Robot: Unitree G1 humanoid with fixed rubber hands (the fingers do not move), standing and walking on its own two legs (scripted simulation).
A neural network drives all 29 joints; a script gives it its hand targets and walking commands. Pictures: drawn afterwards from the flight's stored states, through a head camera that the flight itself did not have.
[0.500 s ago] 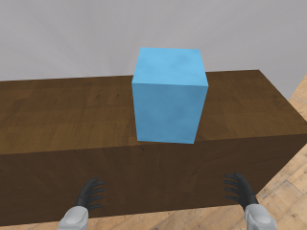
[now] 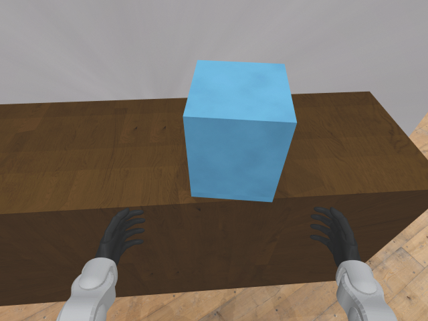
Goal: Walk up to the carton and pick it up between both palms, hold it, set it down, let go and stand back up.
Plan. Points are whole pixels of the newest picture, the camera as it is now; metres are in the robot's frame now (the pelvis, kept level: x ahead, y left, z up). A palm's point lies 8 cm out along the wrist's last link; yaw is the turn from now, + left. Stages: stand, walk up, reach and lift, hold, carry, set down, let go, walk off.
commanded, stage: reach and lift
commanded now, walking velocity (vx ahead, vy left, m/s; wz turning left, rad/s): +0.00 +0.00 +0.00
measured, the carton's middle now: (235, 133) +0.50 -0.01 +0.06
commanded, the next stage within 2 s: none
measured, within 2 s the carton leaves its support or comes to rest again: neither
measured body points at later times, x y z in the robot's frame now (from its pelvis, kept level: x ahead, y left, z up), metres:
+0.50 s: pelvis -0.01 +0.00 +0.00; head +0.00 +0.02 +0.45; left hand +0.31 +0.21 +0.07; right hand +0.31 -0.20 +0.07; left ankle -0.05 +0.11 -0.75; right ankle +0.01 -0.13 -0.75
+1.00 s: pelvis -0.02 +0.00 +0.00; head +0.00 +0.01 +0.45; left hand +0.38 +0.20 +0.12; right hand +0.38 -0.20 +0.12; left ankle -0.05 +0.11 -0.75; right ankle +0.01 -0.13 -0.75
